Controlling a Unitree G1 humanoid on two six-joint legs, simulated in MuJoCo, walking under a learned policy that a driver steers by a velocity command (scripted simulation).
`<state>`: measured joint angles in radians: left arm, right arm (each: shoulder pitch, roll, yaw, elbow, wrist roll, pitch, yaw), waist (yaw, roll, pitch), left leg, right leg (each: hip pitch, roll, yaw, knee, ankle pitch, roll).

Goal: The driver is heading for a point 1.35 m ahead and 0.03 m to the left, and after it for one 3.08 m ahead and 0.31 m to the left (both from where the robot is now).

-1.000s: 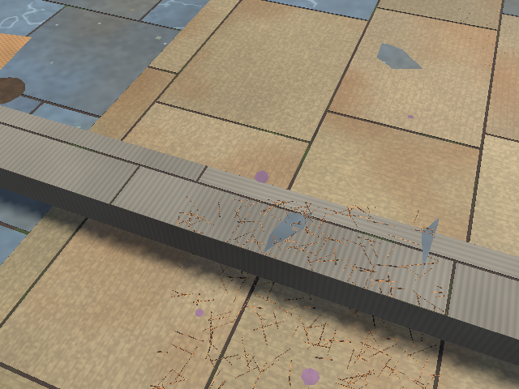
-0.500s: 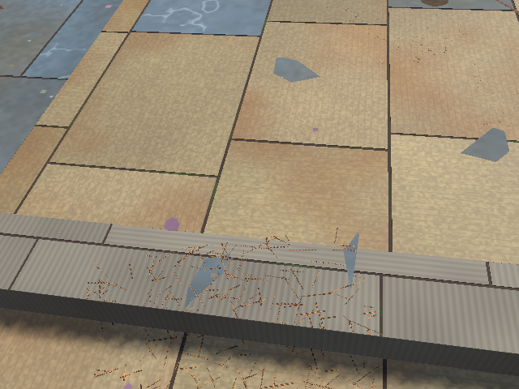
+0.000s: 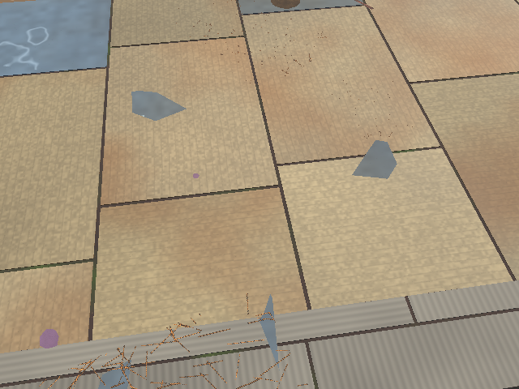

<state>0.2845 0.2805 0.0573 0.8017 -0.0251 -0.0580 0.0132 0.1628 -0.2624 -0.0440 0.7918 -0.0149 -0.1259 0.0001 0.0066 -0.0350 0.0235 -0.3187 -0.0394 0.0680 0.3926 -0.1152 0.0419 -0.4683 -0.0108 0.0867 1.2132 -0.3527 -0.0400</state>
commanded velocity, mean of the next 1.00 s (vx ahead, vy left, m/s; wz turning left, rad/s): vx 0.50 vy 0.00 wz -0.24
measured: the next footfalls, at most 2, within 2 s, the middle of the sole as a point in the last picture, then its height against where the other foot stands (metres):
right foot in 0.40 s outside the picture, level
left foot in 0.82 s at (303, 322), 0.12 m higher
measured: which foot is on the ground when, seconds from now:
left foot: down 0.00-0.40, up 0.42-0.80, down 0.82-1.00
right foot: up 0.00-0.38, down 0.40-0.86, up 0.88-1.00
